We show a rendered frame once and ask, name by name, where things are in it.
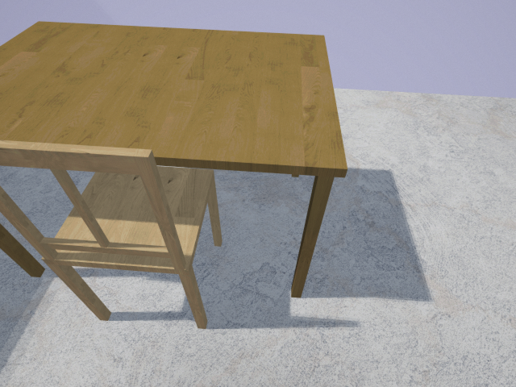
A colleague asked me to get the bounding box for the table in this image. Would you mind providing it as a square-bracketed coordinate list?
[0, 21, 347, 298]

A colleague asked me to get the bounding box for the chair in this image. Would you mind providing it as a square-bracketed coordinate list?
[0, 140, 222, 329]

